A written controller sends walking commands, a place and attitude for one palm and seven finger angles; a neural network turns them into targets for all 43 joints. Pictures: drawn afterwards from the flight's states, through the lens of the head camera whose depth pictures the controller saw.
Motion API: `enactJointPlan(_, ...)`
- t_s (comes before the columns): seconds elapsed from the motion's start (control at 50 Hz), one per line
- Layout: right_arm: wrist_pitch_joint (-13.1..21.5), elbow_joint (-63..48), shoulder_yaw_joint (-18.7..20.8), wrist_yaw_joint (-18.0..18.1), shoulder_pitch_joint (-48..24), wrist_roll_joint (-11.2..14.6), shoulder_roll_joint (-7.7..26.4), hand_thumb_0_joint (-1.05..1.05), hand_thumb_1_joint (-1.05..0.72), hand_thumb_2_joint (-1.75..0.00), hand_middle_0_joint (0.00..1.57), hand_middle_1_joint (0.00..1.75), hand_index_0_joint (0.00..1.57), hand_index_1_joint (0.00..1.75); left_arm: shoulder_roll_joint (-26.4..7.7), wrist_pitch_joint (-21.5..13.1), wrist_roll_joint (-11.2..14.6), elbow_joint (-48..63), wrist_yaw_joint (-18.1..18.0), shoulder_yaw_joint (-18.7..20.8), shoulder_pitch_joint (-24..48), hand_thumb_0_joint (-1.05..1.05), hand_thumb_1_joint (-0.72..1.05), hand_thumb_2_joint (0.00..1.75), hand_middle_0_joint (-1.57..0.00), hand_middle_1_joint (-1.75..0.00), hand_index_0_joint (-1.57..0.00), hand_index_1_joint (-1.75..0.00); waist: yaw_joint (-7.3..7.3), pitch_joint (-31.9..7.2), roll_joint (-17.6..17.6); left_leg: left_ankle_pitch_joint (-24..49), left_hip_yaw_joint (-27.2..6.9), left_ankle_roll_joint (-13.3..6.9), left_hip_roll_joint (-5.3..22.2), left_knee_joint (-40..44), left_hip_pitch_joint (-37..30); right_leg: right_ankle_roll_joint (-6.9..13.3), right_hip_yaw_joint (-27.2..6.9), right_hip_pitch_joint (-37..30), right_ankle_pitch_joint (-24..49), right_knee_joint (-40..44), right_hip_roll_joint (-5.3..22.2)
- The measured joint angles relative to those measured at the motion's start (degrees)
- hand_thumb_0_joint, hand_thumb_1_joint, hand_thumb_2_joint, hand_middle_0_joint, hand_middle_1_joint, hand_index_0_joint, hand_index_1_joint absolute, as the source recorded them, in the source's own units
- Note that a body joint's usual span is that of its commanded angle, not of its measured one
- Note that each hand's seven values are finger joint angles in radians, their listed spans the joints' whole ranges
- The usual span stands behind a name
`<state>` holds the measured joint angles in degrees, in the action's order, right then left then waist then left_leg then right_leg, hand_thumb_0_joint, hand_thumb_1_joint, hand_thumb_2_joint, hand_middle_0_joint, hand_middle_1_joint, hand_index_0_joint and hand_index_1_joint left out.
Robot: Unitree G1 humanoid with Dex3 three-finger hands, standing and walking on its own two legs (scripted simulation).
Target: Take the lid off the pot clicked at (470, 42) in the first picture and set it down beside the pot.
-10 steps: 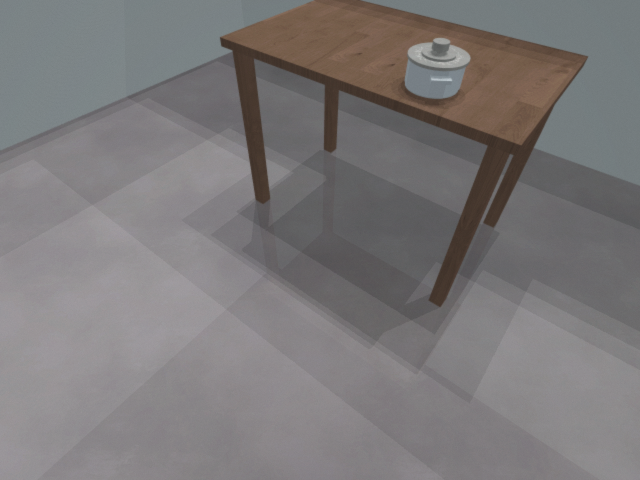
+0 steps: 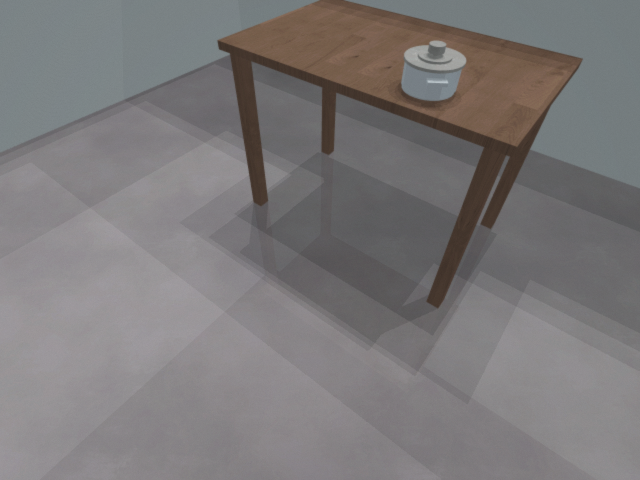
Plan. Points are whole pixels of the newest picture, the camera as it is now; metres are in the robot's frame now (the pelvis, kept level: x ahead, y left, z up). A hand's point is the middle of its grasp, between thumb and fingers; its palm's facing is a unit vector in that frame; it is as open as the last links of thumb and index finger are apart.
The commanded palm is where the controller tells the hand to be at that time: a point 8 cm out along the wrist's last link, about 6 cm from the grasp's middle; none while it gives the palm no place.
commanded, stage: look at it before walking up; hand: left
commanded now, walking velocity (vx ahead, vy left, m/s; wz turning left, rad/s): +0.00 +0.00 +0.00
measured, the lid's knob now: (437, 47) +1.12 -0.25 +0.08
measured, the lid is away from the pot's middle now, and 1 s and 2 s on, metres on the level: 0.00 0.00 0.00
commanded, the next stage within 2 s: walk to a spot facing it in 0.44 s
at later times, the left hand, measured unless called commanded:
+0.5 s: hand out of the picture +0.08 +0.25 -0.16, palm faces -0.03 -0.94 -0.34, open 7.4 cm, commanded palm none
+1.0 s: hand out of the picture +0.04 +0.26 -0.19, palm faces +0.12 -0.98 -0.17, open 7.4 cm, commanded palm none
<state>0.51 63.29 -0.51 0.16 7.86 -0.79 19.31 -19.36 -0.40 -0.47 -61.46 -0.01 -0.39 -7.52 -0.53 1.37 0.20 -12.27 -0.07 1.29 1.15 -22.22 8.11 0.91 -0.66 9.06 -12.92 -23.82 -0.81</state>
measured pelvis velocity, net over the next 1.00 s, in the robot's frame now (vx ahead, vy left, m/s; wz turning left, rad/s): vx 0.09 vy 0.07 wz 0.13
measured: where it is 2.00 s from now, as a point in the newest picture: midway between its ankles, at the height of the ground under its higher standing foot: (287, 421)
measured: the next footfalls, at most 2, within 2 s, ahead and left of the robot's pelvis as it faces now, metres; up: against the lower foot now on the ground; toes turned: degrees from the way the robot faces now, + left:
right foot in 1.38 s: +0.45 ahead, +0.01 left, +0.00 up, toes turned +2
left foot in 1.82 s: +0.51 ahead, +0.24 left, +0.00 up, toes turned +10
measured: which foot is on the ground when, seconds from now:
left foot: down 0.00-1.00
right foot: down 0.00-0.88, up 0.90-1.00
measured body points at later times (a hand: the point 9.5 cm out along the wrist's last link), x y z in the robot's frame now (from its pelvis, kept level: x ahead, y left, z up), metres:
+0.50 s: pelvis +0.00 +0.00 +0.00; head +0.01 +0.00 +0.45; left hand +0.08 +0.30 -0.13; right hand +0.08 -0.29 -0.13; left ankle +0.00 +0.14 -0.74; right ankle +0.00 -0.11 -0.74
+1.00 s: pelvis +0.09 +0.07 -0.01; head +0.10 +0.10 +0.44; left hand +0.04 +0.31 -0.18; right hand +0.07 -0.16 -0.15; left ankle +0.06 +0.15 -0.74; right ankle +0.05 -0.07 -0.67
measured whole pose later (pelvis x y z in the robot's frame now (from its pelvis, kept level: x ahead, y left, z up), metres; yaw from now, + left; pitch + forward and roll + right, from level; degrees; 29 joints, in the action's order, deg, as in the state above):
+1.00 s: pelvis +0.09 +0.07 -0.01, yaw +7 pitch +0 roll -1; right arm 2.9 61.8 0.9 0.2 23.3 -1.1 8.7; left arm -13.0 0.6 -1.7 -63.3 0.7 2.2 -20.1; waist -1.6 0.7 -3.3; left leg -18.5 5.4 -3.6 -0.9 -29.5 11.1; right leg 0.6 2.8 22.8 -22.2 -62.2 4.0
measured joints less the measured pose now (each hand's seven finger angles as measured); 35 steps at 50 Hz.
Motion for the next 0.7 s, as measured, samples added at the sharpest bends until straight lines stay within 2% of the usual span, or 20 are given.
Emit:
enactJointPlan(0.6, -0.1, 0.3, 0.0, 0.2, -0.4, 0.0, -0.3, 0.0, -0.91, -0.9, 0.2, 0.3, 0.2, 0.3, 0.0, 0.0, 0.0, -0.8, -0.3, 0.1, -1.0, 0.01, 0.9, 0.9, -0.21, -0.3, -0.2, -0.3, 0.22, 0.1, -0.5, 0.2, 0.0, -0.2, 0.0, 0.7, -0.5, -0.3, 0.0, -1.0, 0.6, 1.7, 0.0)
enactJointPlan(0.64, -0.5, 0.1, 0.0, 0.1, 0.6, -0.3, -0.8, 0.0, -0.91, -0.9, 0.2, 0.3, 0.2, 0.3, 0.7, 0.4, -0.2, -0.5, -0.4, 0.2, -1.7, 0.01, 0.9, 0.9, -0.21, -0.3, -0.2, -0.3, 0.17, -0.7, -0.4, -1.2, -0.4, -0.4, 0.0, -1.2, 0.3, -0.4, 0.4, -0.7, -0.3, 0.5, 0.1)
enactJointPlan(0.7, -1.3, -0.1, 0.1, -0.2, 3.6, -0.6, -2.1, 0.0, -0.91, -0.9, 0.2, 0.29, 0.2, 0.3, 2.1, 0.8, -0.6, 0.3, 0.0, 0.6, -3.9, 0.0, 0.9, 0.9, -0.2, -0.3, -0.2, -0.3, 0.17, -2.1, -0.2, -8.4, -0.7, -1.4, 0.0, -7.8, 3.0, -0.3, 1.6, -0.6, -2.5, -1.0, 0.3)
